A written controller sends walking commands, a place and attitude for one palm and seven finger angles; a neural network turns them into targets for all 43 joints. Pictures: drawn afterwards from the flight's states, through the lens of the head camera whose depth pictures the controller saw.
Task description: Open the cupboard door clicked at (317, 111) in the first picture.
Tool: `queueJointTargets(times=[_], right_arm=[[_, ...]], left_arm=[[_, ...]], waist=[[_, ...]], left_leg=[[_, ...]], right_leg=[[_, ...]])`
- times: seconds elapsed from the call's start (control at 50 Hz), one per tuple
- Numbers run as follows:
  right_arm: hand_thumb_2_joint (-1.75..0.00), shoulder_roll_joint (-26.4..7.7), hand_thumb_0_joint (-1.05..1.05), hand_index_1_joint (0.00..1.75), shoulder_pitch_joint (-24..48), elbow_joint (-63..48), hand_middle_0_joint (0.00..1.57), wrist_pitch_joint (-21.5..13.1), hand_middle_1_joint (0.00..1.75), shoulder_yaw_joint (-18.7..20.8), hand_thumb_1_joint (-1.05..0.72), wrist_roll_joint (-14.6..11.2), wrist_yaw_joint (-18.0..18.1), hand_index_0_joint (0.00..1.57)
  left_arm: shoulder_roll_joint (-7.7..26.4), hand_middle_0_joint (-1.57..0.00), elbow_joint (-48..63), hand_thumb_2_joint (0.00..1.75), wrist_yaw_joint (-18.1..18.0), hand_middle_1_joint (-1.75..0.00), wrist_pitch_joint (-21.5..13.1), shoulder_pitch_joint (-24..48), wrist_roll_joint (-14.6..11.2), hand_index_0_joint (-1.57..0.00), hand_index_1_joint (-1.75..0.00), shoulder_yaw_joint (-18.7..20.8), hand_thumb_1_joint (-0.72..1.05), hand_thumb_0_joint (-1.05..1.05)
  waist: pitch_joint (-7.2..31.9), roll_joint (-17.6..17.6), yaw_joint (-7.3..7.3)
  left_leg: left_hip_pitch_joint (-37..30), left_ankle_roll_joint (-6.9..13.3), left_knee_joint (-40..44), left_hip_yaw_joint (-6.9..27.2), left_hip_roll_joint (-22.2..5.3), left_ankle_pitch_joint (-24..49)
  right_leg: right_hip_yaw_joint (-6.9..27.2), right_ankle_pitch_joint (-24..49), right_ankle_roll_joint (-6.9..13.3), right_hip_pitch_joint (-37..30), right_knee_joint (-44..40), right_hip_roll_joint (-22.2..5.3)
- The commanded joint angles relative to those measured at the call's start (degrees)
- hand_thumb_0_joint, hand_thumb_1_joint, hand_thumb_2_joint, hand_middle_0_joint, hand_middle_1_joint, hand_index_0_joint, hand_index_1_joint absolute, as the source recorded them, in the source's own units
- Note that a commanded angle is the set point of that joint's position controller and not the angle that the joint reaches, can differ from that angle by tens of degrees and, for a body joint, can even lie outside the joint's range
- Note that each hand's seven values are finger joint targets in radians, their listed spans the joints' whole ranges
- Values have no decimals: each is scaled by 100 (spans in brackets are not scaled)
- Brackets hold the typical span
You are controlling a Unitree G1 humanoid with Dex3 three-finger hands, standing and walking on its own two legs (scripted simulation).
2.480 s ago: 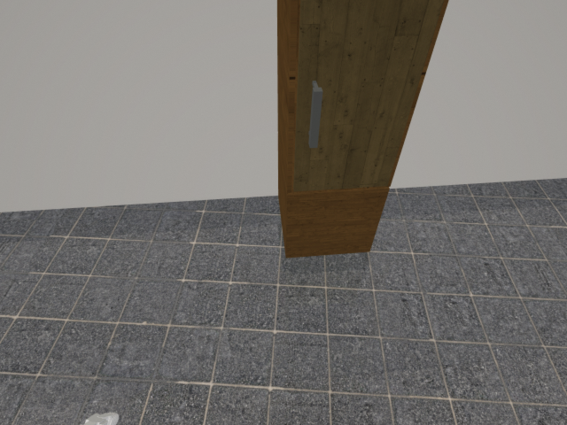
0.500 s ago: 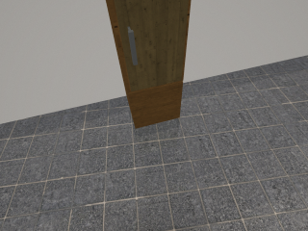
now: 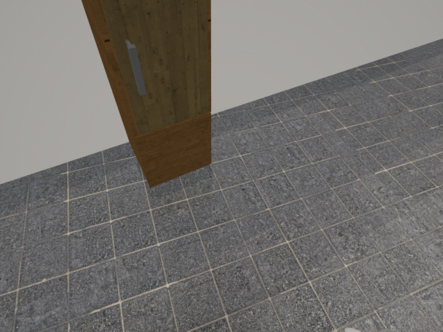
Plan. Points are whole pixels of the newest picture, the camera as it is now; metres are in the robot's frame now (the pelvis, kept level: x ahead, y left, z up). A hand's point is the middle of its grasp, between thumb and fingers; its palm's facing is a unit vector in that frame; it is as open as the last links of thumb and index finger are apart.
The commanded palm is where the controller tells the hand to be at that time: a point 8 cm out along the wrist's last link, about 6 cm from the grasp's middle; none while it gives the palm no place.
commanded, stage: walk to a spot facing it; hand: left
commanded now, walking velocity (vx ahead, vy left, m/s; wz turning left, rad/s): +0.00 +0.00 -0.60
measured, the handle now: (135, 68) +0.88 +0.40 -0.03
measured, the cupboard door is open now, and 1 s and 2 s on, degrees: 0 0 0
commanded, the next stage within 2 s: turn to face it in 1.64 s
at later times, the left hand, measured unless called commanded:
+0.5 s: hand out of the picture +0.12 +0.17 -0.17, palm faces -0.35 -0.92 -0.18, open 7.4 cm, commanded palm none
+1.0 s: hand out of the picture +0.13 +0.12 -0.18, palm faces -0.46 -0.87 -0.17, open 7.4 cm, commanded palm none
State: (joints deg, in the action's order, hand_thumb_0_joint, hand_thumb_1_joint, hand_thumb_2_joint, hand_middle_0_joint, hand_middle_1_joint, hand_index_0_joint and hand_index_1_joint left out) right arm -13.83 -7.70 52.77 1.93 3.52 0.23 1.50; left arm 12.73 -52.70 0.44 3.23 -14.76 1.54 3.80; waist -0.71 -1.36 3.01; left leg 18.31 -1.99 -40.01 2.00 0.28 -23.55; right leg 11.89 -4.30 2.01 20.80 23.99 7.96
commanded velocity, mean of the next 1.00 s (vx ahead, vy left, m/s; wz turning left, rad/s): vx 0.21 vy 0.00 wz -0.51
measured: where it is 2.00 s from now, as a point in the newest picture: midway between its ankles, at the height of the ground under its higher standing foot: (281, 311)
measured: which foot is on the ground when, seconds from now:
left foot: up 0.00-0.02, down 0.04-0.58, up 0.60-1.00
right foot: down 0.00-0.04, up 0.06-0.56, down 0.58-1.00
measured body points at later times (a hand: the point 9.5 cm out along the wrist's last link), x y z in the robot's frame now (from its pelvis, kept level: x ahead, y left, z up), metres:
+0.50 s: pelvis -0.03 +0.02 +0.00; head +0.00 +0.02 +0.45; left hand +0.14 +0.22 -0.15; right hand -0.11 -0.21 -0.14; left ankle -0.03 +0.13 -0.74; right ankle -0.08 -0.11 -0.70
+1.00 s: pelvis +0.09 -0.06 +0.00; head +0.10 -0.06 +0.45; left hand +0.15 +0.16 -0.16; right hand +0.06 -0.33 -0.13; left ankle +0.26 -0.02 -0.70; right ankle -0.08 -0.10 -0.74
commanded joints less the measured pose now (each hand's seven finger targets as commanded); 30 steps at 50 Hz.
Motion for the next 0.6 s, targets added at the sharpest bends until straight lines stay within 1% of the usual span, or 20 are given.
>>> queueJointTargets(times=[0.0, 0.02, 0.04, 0.06, 0.08, 0.1, 0.12, 0.16, 0.18, 0.22, 0.3, 0.38, 0.4, 0.44, 0.46, 0.5, 0.52, 0.54, 0.56, 0.58], right_arm=[[-90, -666, 0, 30, -1205, -124, 20, -212, 30, 150, -90, -48, 129, 20], [-90, -1095, 0, 30, -1192, -166, 20, -245, 30, 228, -90, 29, 163, 20], [-90, -1391, 0, 30, -714, -387, 20, -224, 30, 256, -90, 53, 169, 20], [-90, -1279, 0, 30, -159, -593, 20, -212, 30, 183, -90, 54, 169, 20], [-90, -830, 0, 30, 247, -609, 20, -232, 30, 74, -90, 76, 162, 20], [-90, -693, 0, 30, 428, -672, 20, -269, 30, 5, -90, 68, 180, 20], [-90, -690, 0, 30, 370, -668, 20, -295, 30, -1, -90, 100, 162, 20], [-90, -661, 0, 30, -140, -523, 20, -321, 30, 17, -90, 103, 159, 20], [-90, -658, 0, 30, -477, -424, 20, -329, 30, 24, -90, 100, 161, 20], [-90, -650, 0, 30, -875, -291, 20, -344, 30, 43, -90, 94, 173, 20], [-90, -731, 0, 30, -1245, -109, 20, -340, 30, 100, -90, 91, 158, 20], [-90, -803, 0, 30, -1178, -41, 20, -312, 30, 171, -90, 117, 116, 20], [-90, -842, 0, 30, -1245, 3, 20, -308, 30, 179, -90, 132, 92, 20], [-90, -887, 0, 30, -1237, 64, 20, -309, 30, 204, -90, 156, 57, 20], [-90, -924, 0, 30, -1168, 86, 20, -307, 30, 224, -90, 163, 39, 20], [-90, -884, 0, 30, -1185, 121, 20, -306, 30, 226, -90, 162, 0, 20], [-90, -868, 0, 30, -1093, 110, 20, -298, 30, 199, -90, 161, -13, 20], [-90, -690, 0, 30, -1119, 55, 20, -288, 30, 143, -90, 99, -69, 20], [-90, -234, 0, 30, -772, -288, 20, -283, 30, 0, -90, 75, -133, 20], [-90, -487, 0, 30, -73, -595, 20, -263, 30, 10, -90, 145, -131, 20]], left_arm=[[1061, -20, 560, 90, -62, -30, -61, 373, -19, -20, -30, 285, 90, 0], [734, -20, 642, 90, -9, -30, -39, 312, -67, -20, -30, 237, 90, 0], [670, -20, 658, 90, 20, -30, -52, 282, -52, -20, -30, 274, 90, 0], [938, -20, 613, 90, 55, -30, -35, 253, 18, -20, -30, 382, 90, 0], [1003, -20, 381, 90, 71, -30, 37, 37, 85, -20, -30, 434, 90, 0], [933, -20, 292, 90, 123, -30, 47, -128, 81, -20, -30, 441, 90, 0], [791, -20, 245, 90, 154, -30, 55, -273, 85, -20, -30, 401, 90, 0], [643, -20, 265, 90, 166, -30, 41, -115, 69, -20, -30, 319, 90, 0], [586, -20, 302, 90, 164, -30, 22, 62, 45, -20, -30, 283, 90, 0], [534, -20, 362, 90, 156, -30, 7, 308, 9, -20, -30, 247, 90, 0], [492, -20, 400, 90, 151, -30, 41, 660, -23, -20, -30, 194, 90, 0], [388, -20, 443, 90, 170, -30, 48, 839, -30, -20, -30, 150, 90, 0], [380, -20, 453, 90, 181, -30, 22, 873, -30, -20, -30, 141, 90, 0], [323, -20, 503, 90, 223, -30, -15, 956, -16, -20, -30, 129, 90, 0], [300, -20, 514, 90, 235, -30, -36, 947, -15, -20, -30, 126, 90, 0], [322, -20, 499, 90, 241, -30, -91, 863, 9, -20, -30, 150, 90, 0], [375, -20, 377, 90, 226, -30, -143, 449, 17, -20, -30, 176, 90, 0], [773, -20, 160, 90, 175, -30, -241, -174, 41, -20, -30, 250, 90, 0], [1543, -20, -43, 90, 66, -30, -325, -861, 42, -20, -30, 390, 90, 0], [1643, -20, -107, 90, -43, -30, -294, -1235, -86, -20, -30, 418, 90, 0]], waist=[[648, -528, -574], [495, 847, -606], [171, 1725, -432], [-148, 1135, -228], [-274, 1037, 7], [-233, 960, 132], [-211, 790, 160], [-163, 789, -46], [-114, 885, -197], [-105, 955, -355], [-161, 1081, -520], [-50, 1196, -544], [64, 1328, -594], [100, 1284, -612], [98, 1331, -572], [71, 1070, -487], [246, 818, -239], [557, -199, 50], [635, -2065, 405], [393, -1629, 606]], left_leg=[[-1999, 344, 2056, 91, -127, 643], [-2454, 666, 2874, 1404, -1325, -289], [-1604, 925, 3148, 2344, -2611, -303], [-465, 1094, 3154, 2109, -2696, 4], [-29, 839, 3033, 1399, -2071, 376], [186, 776, 2826, 906, -1788, 854], [-11, 722, 2690, 408, -1514, 1217], [-836, 737, 2386, 81, -1325, 1907], [-1204, 772, 2282, 89, -1382, 2291], [-1655, 856, 2159, 100, -1569, 3037], [-1794, 994, 2094, -37, -1859, 3609], [-1654, 1049, 1982, -460, -2015, 3516], [-1634, 1035, 1966, -496, -2079, 3186], [-1434, 981, 2086, -549, -2217, 1969], [-1328, 939, 2120, -551, -2288, 1382], [-908, 752, 1915, -660, -2280, 535], [-571, 534, 1265, -921, -2147, 261], [375, 169, -43, -1517, -1810, 53], [2280, -188, -1917, -1708, -879, -1476], [2786, -141, -2639, -849, -756, -1328]], right_leg=[[1372, -1442, -28, 616, -426, -852], [541, -2178, -286, 1737, 710, -197], [-427, -2524, -478, 1971, 2578, -45], [-414, -2268, -567, 1569, 3546, -480], [-428, -1758, -620, 1230, 4136, -482], [-576, -1595, -611, 1061, 4529, -526], [-734, -1402, -621, 1153, 4869, -539], [-912, -1378, -686, 1579, 4802, -589], [-953, -1403, -708, 1737, 4618, -663], [-1018, -1539, -756, 1837, 4281, -796], [-1194, -1800, -767, 1576, 3630, -999], [-1449, -1951, -662, 1026, 2787, -1115], [-1542, -2073, -616, 816, 2548, -1099], [-1677, -2213, -514, 480, 2083, -1067], [-1724, -2234, -459, 343, 1873, -1057], [-1848, -2034, -338, -285, 1179, -945], [-1939, -1612, -238, -1051, 488, -851], [-1309, -1682, 5, -2422, -223, -1362], [1253, -1795, 653, -3391, -854, -2843], [1938, -1320, 1024, -3016, -1097, -3189]])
